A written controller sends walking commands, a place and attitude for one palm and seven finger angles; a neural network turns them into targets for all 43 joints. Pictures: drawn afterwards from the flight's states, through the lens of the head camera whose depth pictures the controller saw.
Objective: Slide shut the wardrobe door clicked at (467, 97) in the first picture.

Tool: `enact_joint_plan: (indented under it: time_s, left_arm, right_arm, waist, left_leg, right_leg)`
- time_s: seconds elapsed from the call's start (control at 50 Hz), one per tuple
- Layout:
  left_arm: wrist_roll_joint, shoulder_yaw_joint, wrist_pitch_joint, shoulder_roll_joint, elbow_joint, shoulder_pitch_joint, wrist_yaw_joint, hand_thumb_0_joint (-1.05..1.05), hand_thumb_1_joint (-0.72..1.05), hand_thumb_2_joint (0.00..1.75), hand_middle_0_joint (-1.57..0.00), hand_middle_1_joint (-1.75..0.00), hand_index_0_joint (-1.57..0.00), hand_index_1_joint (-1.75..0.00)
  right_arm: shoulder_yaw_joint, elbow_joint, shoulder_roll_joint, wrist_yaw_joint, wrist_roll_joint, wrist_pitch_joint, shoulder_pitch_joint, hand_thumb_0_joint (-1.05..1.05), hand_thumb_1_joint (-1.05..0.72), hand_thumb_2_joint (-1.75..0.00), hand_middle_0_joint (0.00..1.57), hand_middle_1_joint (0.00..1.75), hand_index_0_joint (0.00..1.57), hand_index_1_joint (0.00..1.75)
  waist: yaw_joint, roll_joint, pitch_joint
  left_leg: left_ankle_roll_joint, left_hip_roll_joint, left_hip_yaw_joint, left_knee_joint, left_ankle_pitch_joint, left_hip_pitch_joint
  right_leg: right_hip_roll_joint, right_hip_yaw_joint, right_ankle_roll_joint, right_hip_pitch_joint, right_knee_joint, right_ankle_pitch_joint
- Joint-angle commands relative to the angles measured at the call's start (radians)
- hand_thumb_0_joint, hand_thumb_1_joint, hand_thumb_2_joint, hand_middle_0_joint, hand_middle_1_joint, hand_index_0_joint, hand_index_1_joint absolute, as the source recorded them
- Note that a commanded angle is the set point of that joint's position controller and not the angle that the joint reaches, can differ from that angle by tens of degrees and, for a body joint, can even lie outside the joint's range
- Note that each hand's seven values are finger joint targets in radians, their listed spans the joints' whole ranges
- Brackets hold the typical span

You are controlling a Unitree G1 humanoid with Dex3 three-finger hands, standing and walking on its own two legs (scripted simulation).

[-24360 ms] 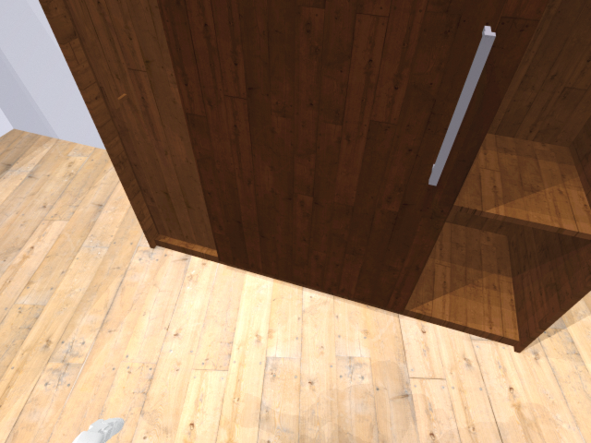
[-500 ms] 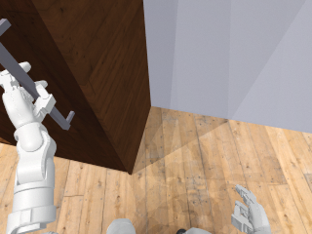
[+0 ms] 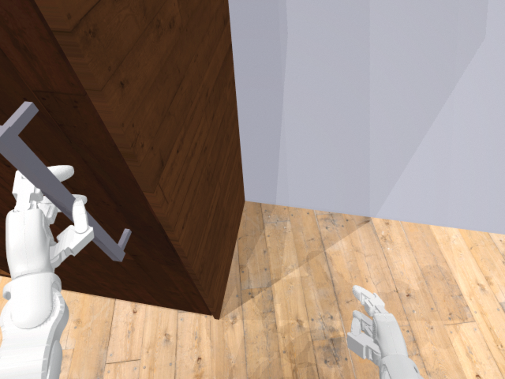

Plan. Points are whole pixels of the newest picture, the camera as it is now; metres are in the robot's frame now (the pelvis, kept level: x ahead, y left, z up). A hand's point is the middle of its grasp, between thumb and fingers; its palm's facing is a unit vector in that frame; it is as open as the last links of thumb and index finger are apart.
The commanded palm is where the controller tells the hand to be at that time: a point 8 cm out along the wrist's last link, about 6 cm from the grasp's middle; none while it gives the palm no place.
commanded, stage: stop walking and hold the door there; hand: left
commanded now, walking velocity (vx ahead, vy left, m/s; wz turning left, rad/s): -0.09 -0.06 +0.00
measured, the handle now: (83, 201) +0.31 +0.31 +0.09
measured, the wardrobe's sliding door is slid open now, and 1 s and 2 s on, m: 0.00 0.00 0.00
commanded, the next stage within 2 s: none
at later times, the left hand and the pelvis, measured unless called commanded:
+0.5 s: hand (86, 226) +0.26 +0.27 +0.11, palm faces +0.51 -0.81 -0.30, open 6.7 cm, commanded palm +0.21 +0.27 +0.11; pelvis -0.01 +0.00 -0.01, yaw -4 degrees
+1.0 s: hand (85, 226) +0.26 +0.27 +0.11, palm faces +0.46 -0.85 -0.24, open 6.7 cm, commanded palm +0.22 +0.27 +0.11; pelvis -0.05 +0.03 -0.01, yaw -4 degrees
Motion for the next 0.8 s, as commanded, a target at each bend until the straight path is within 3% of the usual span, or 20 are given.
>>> enact_joint_plan:
  time_s: [0.0, 0.04, 0.08, 0.1, 0.12, 0.14, 0.16, 0.2, 0.22, 0.24, 0.26, 0.28, 0.3, 0.34, 0.38, 0.44, 0.46, 0.48, 0.58, 0.78]
  left_arm:
    - [0.025, -0.087, -0.074, 0.05, -0.295, -0.126, -0.057, 0.0, 0.9, 0.9, -0.45, -1.4, -0.45, -1.4]
    - [0.026, -0.083, -0.058, 0.059, -0.281, -0.068, -0.053, 0.0, 0.9, 0.9, -0.45, -1.4, -0.45, -1.4]
    - [0.029, -0.048, -0.053, 0.096, -0.268, -0.038, -0.041, 0.0, 0.9, 0.9, -0.45, -1.4, -0.45, -1.4]
    - [0.032, -0.045, -0.054, 0.105, -0.26, -0.018, -0.035, 0.0, 0.9, 0.9, -0.45, -1.4, -0.45, -1.4]
    - [0.032, -0.038, -0.056, 0.11, -0.224, 0.015, -0.028, 0.0, 0.9, 0.9, -0.45, -1.4, -0.45, -1.4]
    - [0.033, -0.025, -0.064, 0.121, -0.227, 0.002, -0.022, 0.0, 0.9, 0.9, -0.45, -1.4, -0.45, -1.4]
    - [0.033, -0.009, -0.069, 0.124, -0.192, 0.007, -0.019, 0.0, 0.9, 0.9, -0.45, -1.4, -0.45, -1.4]
    - [0.026, 0.042, -0.074, 0.154, -0.151, -0.003, -0.01, 0.0, 0.9, 0.9, -0.45, -1.4, -0.45, -1.4]
    - [0.021, 0.058, -0.071, 0.171, -0.148, -0.01, -0.003, 0.0, 0.9, 0.9, -0.45, -1.4, -0.45, -1.4]
    - [0.02, -0.001, -0.074, 0.116, -0.207, -0.039, -0.006, 0.0, 0.9, 0.9, -0.45, -1.4, -0.45, -1.4]
    - [0.022, -0.041, -0.074, 0.085, -0.243, -0.029, -0.012, 0.0, 0.9, 0.9, -0.45, -1.4, -0.45, -1.4]
    - [0.024, -0.069, -0.077, 0.062, -0.242, -0.012, -0.021, 0.0, 0.9, 0.9, -0.45, -1.4, -0.45, -1.4]
    - [0.032, -0.112, -0.067, 0.024, -0.235, 0.012, -0.025, 0.0, 0.9, 0.9, -0.45, -1.4, -0.45, -1.4]
    - [0.04, -0.068, -0.06, 0.077, -0.229, -0.005, -0.017, 0.0, 0.9, 0.9, -0.45, -1.4, -0.45, -1.4]
    - [0.042, -0.077, -0.058, 0.066, -0.214, 0.004, -0.017, 0.0, 0.9, 0.9, -0.45, -1.4, -0.45, -1.4]
    - [0.039, -0.047, -0.056, 0.1, -0.169, -0.003, -0.009, 0.0, 0.9, 0.9, -0.45, -1.4, -0.45, -1.4]
    - [0.038, -0.055, -0.055, 0.088, -0.145, -0.008, -0.009, 0.0, 0.9, 0.9, -0.45, -1.4, -0.45, -1.4]
    - [0.038, -0.031, -0.056, 0.112, -0.131, -0.032, -0.005, 0.0, 0.9, 0.9, -0.45, -1.4, -0.45, -1.4]
    - [0.035, -0.077, -0.058, 0.081, -0.096, -0.123, -0.01, 0.0, 0.9, 0.9, -0.45, -1.4, -0.45, -1.4]
    - [0.039, -0.145, -0.083, 0.031, -0.01, -0.275, -0.016, 0.0, 0.9, 0.9, -0.45, -1.4, -0.45, -1.4]
  right_arm:
    - [-0.068, -0.149, -0.158, -0.007, 0.005, -0.045, -0.005, 0.0, -0.9, -0.9, 0.2, 0.3, 0.2, 0.3]
    - [-0.064, -0.158, -0.162, -0.012, 0.008, -0.04, -0.006, 0.0, -0.9, -0.9, 0.2, 0.3, 0.2, 0.3]
    - [-0.065, -0.161, -0.168, -0.021, 0.016, -0.033, -0.007, 0.0, -0.9, -0.9, 0.2, 0.3, 0.2, 0.3]
    - [-0.063, -0.164, -0.166, -0.03, 0.016, -0.027, -0.011, 0.0, -0.9, -0.9, 0.2, 0.3, 0.2, 0.3]
    - [-0.06, -0.156, -0.166, -0.041, 0.016, -0.02, -0.015, 0.0, -0.9, -0.9, 0.2, 0.3, 0.2, 0.3]
    - [-0.057, -0.148, -0.16, -0.045, 0.018, -0.015, -0.021, 0.0, -0.9, -0.9, 0.2, 0.3, 0.2, 0.3]
    - [-0.049, -0.133, -0.15, -0.049, 0.016, -0.008, -0.015, 0.0, -0.9, -0.9, 0.2, 0.3, 0.2, 0.3]
    - [-0.049, -0.11, -0.153, -0.063, 0.014, 0.0, -0.009, 0.0, -0.9, -0.9, 0.2, 0.3, 0.2, 0.3]
    - [-0.053, -0.101, -0.167, -0.074, 0.012, 0.007, -0.017, 0.0, -0.9, -0.9, 0.2, 0.3, 0.2, 0.3]
    - [-0.058, -0.118, -0.172, -0.075, 0.009, 0.011, -0.018, 0.0, -0.9, -0.9, 0.2, 0.3, 0.2, 0.3]
    - [-0.065, -0.133, -0.177, -0.071, 0.007, 0.005, -0.026, 0.0, -0.9, -0.9, 0.2, 0.3, 0.2, 0.3]
    - [-0.07, -0.126, -0.184, -0.063, 0.011, -0.001, -0.013, 0.0, -0.9, -0.9, 0.2, 0.3, 0.2, 0.3]
    - [-0.069, -0.135, -0.179, -0.06, 0.006, -0.005, -0.024, 0.0, -0.9, -0.9, 0.2, 0.3, 0.2, 0.3]
    - [-0.063, -0.121, -0.177, -0.057, 0.004, -0.006, -0.027, 0.0, -0.9, -0.9, 0.2, 0.3, 0.2, 0.3]
    - [-0.06, -0.121, -0.18, -0.053, 0.002, -0.011, -0.029, 0.0, -0.9, -0.9, 0.2, 0.3, 0.2, 0.3]
    - [-0.065, -0.11, -0.187, -0.062, 0.004, -0.002, -0.02, 0.0, -0.9, -0.9, 0.2, 0.3, 0.2, 0.3]
    - [-0.062, -0.107, -0.183, -0.064, 0.003, -0.001, -0.016, 0.0, -0.9, -0.9, 0.2, 0.3, 0.2, 0.3]
    - [-0.064, -0.1, -0.187, -0.067, 0.003, 0.0, -0.011, 0.0, -0.9, -0.9, 0.2, 0.3, 0.2, 0.3]
    - [-0.055, -0.091, -0.186, -0.074, 0.001, 0.001, -0.015, 0.0, -0.9, -0.9, 0.2, 0.3, 0.2, 0.3]
    - [-0.049, -0.073, -0.189, -0.077, 0.009, -0.004, -0.029, 0.0, -0.9, -0.9, 0.2, 0.3, 0.2, 0.3]
  waist:
    - [-0.12, 0.151, -0.302]
    - [-0.115, 0.108, -0.298]
    - [-0.118, 0.006, -0.344]
    - [-0.115, -0.062, -0.371]
    - [-0.108, -0.131, -0.374]
    - [-0.1, -0.179, -0.371]
    - [-0.099, -0.206, -0.356]
    - [-0.097, -0.184, -0.338]
    - [-0.11, -0.125, -0.363]
    - [-0.116, -0.044, -0.391]
    - [-0.107, 0.026, -0.395]
    - [-0.099, 0.035, -0.392]
    - [-0.108, 0.092, -0.324]
    - [-0.114, 0.122, -0.269]
    - [-0.115, 0.072, -0.255]
    - [-0.117, -0.028, -0.279]
    - [-0.118, -0.038, -0.288]
    - [-0.117, -0.04, -0.295]
    - [-0.113, 0.012, -0.301]
    - [-0.11, 0.031, -0.228]
  left_leg:
    - [0.065, 0.141, -0.035, -0.024, 1.087, 0.305]
    - [0.058, 0.115, -0.006, 0.041, 1.043, 0.271]
    - [0.04, 0.066, 0.01, 0.134, 0.918, 0.137]
    - [0.028, 0.022, 0.01, 0.188, 0.734, 0.02]
    - [0.017, -0.039, -0.012, 0.249, 0.421, -0.134]
    - [0.014, -0.081, -0.042, 0.237, 0.057, -0.239]
    - [0.027, -0.074, -0.083, 0.167, -0.129, -0.267]
    - [0.042, -0.054, -0.097, -0.024, -0.053, -0.223]
    - [0.045, -0.037, -0.099, -0.084, 0.203, -0.12]
    - [0.053, 0.008, -0.115, -0.068, 0.549, 0.014]
    - [0.069, 0.058, -0.129, -0.044, 0.727, 0.104]
    - [0.082, 0.086, -0.143, -0.073, 0.697, 0.122]
    - [0.084, 0.083, -0.125, -0.079, 0.721, 0.111]
    - [0.075, 0.069, -0.101, -0.078, 0.789, 0.092]
    - [0.056, 0.053, -0.083, -0.079, 0.723, 0.043]
    - [0.041, 0.006, -0.065, -0.055, 0.482, -0.037]
    - [0.04, -0.006, -0.062, -0.063, 0.411, -0.052]
    - [0.04, -0.015, -0.063, -0.071, 0.372, -0.051]
    - [0.051, -0.008, -0.072, -0.128, 0.261, -0.047]
    - [0.063, 0.012, -0.111, -0.223, 0.004, -0.118]
  right_leg:
    - [0.063, -0.062, -0.001, -0.092, -0.074, 0.011]
    - [0.061, -0.066, -0.006, -0.03, -0.159, 0.195]
    - [0.003, -0.019, -0.025, 0.126, -0.129, 0.694]
    - [-0.049, 0.047, -0.055, 0.222, -0.071, 0.982]
    - [-0.116, 0.128, -0.103, 0.313, -0.025, 1.202]
    - [-0.181, 0.181, -0.134, 0.364, -0.023, 1.292]
    - [-0.212, 0.184, -0.125, 0.342, -0.044, 1.208]
    - [-0.164, 0.137, -0.077, 0.288, -0.04, 0.962]
    - [-0.12, 0.091, -0.046, 0.243, -0.016, 0.81]
    - [-0.072, 0.046, -0.008, 0.142, 0.01, 0.621]
    - [-0.038, 0.039, 0.007, 0.043, 0.005, 0.401]
    - [-0.015, 0.046, 0.006, -0.002, -0.008, 0.135]
    - [0.002, 0.031, 0.002, -0.042, -0.013, 0.123]
    - [0.0, 0.011, -0.004, -0.047, -0.024, 0.161]
    - [-0.003, 0.013, -0.007, 0.004, -0.061, 0.237]
    - [-0.04, 0.064, -0.014, 0.087, -0.098, 0.497]
    - [-0.046, 0.072, -0.014, 0.098, -0.108, 0.502]
    - [-0.044, 0.08, -0.014, 0.098, -0.118, 0.49]
    - [-0.02, 0.065, -0.004, 0.069, -0.135, 0.29]
    - [0.0, 0.056, -0.001, 0.013, -0.145, 0.042]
